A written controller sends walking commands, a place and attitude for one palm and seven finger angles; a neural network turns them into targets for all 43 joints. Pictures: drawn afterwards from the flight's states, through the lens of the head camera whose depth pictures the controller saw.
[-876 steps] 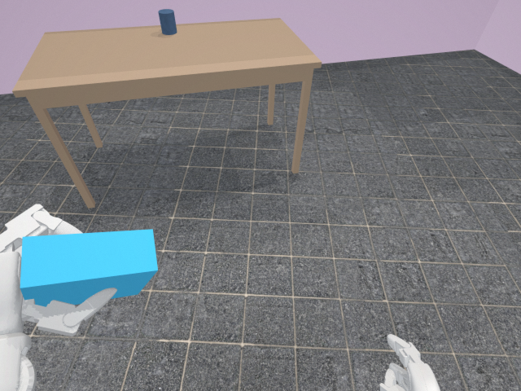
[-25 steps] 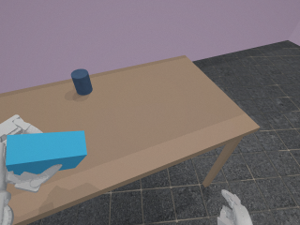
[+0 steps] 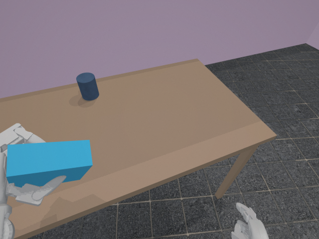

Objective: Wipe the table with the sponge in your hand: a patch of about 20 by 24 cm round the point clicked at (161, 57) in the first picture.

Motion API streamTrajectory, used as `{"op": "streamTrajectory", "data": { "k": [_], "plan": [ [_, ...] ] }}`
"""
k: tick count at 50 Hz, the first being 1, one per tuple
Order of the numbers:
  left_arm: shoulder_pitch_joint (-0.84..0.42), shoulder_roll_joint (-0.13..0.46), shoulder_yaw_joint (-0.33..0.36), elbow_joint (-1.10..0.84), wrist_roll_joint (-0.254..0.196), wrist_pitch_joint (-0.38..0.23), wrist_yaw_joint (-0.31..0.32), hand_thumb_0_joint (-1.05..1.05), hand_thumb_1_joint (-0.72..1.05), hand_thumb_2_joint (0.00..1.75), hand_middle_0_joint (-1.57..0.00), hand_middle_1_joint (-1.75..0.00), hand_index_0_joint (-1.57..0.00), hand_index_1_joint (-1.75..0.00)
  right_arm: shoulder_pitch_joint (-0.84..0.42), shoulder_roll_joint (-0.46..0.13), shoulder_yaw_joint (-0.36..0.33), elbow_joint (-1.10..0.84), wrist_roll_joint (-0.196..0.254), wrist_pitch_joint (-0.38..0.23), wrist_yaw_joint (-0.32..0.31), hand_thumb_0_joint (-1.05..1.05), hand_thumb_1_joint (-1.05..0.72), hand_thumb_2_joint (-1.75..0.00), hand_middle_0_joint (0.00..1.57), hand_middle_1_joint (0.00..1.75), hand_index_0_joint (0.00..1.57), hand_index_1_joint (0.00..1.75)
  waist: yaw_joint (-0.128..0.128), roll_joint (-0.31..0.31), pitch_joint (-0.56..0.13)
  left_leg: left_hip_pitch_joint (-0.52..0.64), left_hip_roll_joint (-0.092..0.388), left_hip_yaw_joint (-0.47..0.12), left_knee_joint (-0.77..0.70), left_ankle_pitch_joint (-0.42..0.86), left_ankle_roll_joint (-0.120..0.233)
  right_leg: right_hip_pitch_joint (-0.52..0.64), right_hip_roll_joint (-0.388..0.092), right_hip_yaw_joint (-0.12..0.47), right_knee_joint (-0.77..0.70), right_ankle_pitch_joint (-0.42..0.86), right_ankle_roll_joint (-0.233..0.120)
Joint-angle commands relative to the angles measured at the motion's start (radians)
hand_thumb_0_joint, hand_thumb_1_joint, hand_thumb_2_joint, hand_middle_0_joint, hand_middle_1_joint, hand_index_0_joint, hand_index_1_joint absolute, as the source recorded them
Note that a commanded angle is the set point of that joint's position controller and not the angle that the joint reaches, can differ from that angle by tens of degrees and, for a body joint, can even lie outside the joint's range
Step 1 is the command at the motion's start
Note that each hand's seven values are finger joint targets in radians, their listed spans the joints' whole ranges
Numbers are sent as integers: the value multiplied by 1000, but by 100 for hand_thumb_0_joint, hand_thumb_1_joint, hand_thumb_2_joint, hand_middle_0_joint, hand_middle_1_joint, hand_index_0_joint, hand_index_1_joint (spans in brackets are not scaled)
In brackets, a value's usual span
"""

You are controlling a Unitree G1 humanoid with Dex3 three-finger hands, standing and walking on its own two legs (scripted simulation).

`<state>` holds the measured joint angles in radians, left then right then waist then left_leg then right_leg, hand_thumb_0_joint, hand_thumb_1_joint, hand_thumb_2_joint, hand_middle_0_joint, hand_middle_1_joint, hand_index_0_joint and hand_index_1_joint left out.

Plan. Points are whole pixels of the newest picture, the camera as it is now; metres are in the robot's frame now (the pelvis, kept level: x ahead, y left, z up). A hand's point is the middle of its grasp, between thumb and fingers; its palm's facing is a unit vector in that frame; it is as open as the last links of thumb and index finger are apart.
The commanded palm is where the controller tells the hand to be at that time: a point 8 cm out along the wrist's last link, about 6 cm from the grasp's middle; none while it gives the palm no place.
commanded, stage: come to a stop and stand still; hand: left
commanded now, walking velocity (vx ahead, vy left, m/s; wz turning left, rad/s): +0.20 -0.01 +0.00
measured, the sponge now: (62, 164) +0.23 +0.21 +0.14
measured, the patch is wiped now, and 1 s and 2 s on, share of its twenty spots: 0.00 0.00 0.00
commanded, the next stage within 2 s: look again from close up in 1.00 s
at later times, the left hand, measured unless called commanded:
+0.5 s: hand (26, 160) +0.22 +0.26 +0.17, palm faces +0.27 -0.84 -0.46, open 9.2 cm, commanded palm +0.15 +0.29 +0.18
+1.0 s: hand (18, 168) +0.20 +0.26 +0.17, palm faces +0.35 -0.86 -0.36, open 9.2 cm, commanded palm +0.14 +0.30 +0.18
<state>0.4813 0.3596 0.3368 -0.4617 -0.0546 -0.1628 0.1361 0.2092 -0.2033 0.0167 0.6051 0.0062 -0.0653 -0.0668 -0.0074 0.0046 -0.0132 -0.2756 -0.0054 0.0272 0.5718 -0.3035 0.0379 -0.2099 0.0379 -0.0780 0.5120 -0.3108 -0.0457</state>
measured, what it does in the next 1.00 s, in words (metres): stands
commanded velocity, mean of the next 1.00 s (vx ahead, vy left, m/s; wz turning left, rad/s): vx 0.01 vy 0.00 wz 0.00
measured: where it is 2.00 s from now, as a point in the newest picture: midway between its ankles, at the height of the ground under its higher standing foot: outside the picture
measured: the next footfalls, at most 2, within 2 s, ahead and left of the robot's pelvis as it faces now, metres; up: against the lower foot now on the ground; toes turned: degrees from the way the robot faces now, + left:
none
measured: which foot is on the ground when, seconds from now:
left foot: down 0.00-1.00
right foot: down 0.00-1.00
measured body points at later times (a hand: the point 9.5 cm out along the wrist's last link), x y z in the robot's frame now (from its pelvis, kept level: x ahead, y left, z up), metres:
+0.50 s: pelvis -0.02 +0.02 +0.00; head +0.01 +0.04 +0.45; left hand +0.19 +0.30 +0.19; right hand +0.14 -0.21 -0.07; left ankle +0.00 +0.09 -0.73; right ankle -0.01 -0.08 -0.73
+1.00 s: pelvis -0.03 +0.03 +0.01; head -0.02 +0.04 +0.46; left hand +0.17 +0.31 +0.19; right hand +0.14 -0.20 -0.06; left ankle +0.00 +0.09 -0.73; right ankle -0.01 -0.08 -0.73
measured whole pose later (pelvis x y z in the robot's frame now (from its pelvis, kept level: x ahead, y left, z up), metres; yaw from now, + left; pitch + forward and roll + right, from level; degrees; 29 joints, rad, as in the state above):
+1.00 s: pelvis -0.03 +0.03 +0.01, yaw -3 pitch -1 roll -1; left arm 0.39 0.35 0.33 -0.41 -0.02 -0.23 0.10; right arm 0.21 -0.20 0.04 0.58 -0.01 -0.15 -0.03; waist 0.03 -0.01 0.03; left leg -0.24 -0.03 0.06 0.42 -0.17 0.07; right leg -0.20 0.02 -0.07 0.36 -0.15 -0.02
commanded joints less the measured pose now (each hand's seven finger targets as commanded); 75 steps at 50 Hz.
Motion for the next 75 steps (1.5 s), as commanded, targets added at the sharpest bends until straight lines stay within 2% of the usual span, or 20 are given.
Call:
{"op": "streamTrajectory", "data": {
  "k": [1,5,6,7,8,9,11,13,14,15,17,19,21,24,30,34,37,45,62,75],
  "plan": [
    [-97,171,112,-225,-6,-67,17,0,10,130,-120,-160,-120,-160,-103,-124,-45,-160,4,-55,-16,0,-90,-90,20,30,20,30,1,68,-96,25,102,-152,-123,207,41,40,-88,102,-43,216,-9],
    [-84,171,109,-223,-6,-64,16,0,10,130,-120,-160,-120,-160,-104,-119,-42,-160,5,-56,-18,0,-90,-90,20,30,20,30,4,65,-93,15,103,-151,-126,228,40,56,-86,96,-60,239,-2],
    [-1022,845,653,-294,122,-129,23,0,10,130,-120,-160,-120,-160,58,-121,-83,-112,-13,-110,3,0,-90,-90,20,30,20,30,62,-138,88,-114,95,18,84,133,18,-103,-116,217,-207,175,47],
    [-536,314,248,172,45,-100,-24,0,10,130,-120,-160,-120,-160,-47,-35,-40,-99,-15,-106,11,0,-90,-90,20,30,20,30,33,-196,-48,-95,-3,-32,158,77,-15,3,-259,417,-184,214,-87],
    [-425,214,161,125,36,-119,-32,0,10,130,-120,-160,-120,-160,-29,-95,-63,-152,10,-116,23,0,-90,-90,20,30,20,30,57,-142,-27,-164,-8,12,181,-13,-25,123,-301,507,-218,335,-114],
    [-375,105,60,37,10,-136,-37,0,10,130,-120,-160,-120,-160,-36,-88,-62,-145,25,-117,53,0,-90,-90,20,30,20,30,38,17,-70,-124,6,14,107,-22,-9,183,-311,436,-154,426,-138],
    [-312,118,35,-143,5,-157,-34,0,10,130,-120,-160,-120,-160,-53,-110,-68,-150,16,-125,74,0,-90,-90,20,30,20,30,30,79,-114,82,-1,15,-112,185,0,144,-200,223,-48,480,-55],
    [-169,144,68,-197,4,-163,-32,0,10,130,-120,-160,-120,-160,-73,-135,-81,-167,10,-130,81,0,-90,-90,20,30,20,30,42,114,-164,266,130,-166,-146,500,64,-18,-85,127,108,345,37],
    [-114,172,103,-216,7,-164,-30,0,10,130,-120,-160,-120,-160,-102,-122,-72,-171,4,-132,87,0,-90,-90,20,30,20,30,45,215,-168,309,190,-251,-189,623,97,-101,-52,78,226,176,40],
    [-131,186,113,-249,10,-173,-36,0,10,130,-120,-160,-120,-160,-93,-107,-67,-181,-9,-129,91,0,-90,-90,20,30,20,30,37,206,-135,244,233,-307,-241,649,110,-121,-48,57,281,-40,35],
    [-114,254,203,-224,10,-172,-36,0,10,130,-120,-160,-120,-160,-80,-106,-70,-180,-9,-123,81,0,-90,-90,20,30,20,30,42,60,-89,116,232,-226,-238,605,84,-56,-70,40,180,-86,28],
    [-82,320,280,-223,7,-169,-31,0,10,130,-120,-160,-120,-160,-76,-113,-59,-195,7,-112,66,0,-90,-90,20,30,20,30,43,66,-119,65,176,-133,-150,566,25,66,-83,28,-28,104,22],
    [-110,303,269,-201,-19,-168,-35,0,10,130,-120,-160,-120,-160,-61,-112,-51,-201,6,-109,48,0,-90,-90,20,30,20,30,25,73,-135,-37,112,-115,-133,364,-30,180,-117,85,-77,296,0],
    [-96,219,197,-192,-37,-159,-38,0,10,130,-120,-160,-120,-160,-61,-120,-59,-185,24,-125,41,0,-90,-90,20,30,20,30,19,28,-151,94,78,-105,-112,382,-35,84,-135,148,-96,369,-14],
    [-186,140,65,-141,-3,-139,-31,0,10,130,-120,-160,-120,-160,-86,-126,-39,-166,8,-134,30,0,-90,-90,20,30,20,30,28,65,-60,28,113,-137,-256,91,-17,41,-106,105,-142,126,21],
    [-260,197,105,-176,19,-137,-16,0,10,130,-120,-160,-120,-160,-106,-127,-42,-171,9,-135,20,0,-90,-90,20,30,20,30,28,73,-16,-10,104,-149,-299,-115,-7,17,-102,139,-186,14,21],
    [-264,177,97,-176,27,-146,-14,0,10,130,-120,-160,-120,-160,-98,-127,-39,-176,-1,-135,18,0,-90,-90,20,30,20,30,32,84,-25,-51,106,-165,-327,-187,0,56,-91,127,-178,3,23],
    [-187,142,81,-149,22,-138,-21,0,10,130,-120,-160,-120,-160,-86,-124,-34,-182,-5,-138,25,0,-90,-90,20,30,20,30,31,54,-47,-1,94,-143,-303,-59,-18,59,-85,118,-205,62,23],
    [-113,178,120,-228,1,-116,-21,0,10,130,-120,-160,-120,-160,-88,-129,-43,-181,-3,-131,20,0,-90,-90,20,30,20,30,31,48,-133,104,95,-120,-221,304,-43,117,-99,112,-166,310,19],
    [-137,157,90,-215,0,-99,-20,0,10,130,-120,-160,-120,-160,-98,-130,-37,-180,-3,-117,11,0,-90,-90,20,30,20,30,28,70,-93,93,98,-118,-253,210,-36,84,-91,116,-191,252,23]
  ]
}}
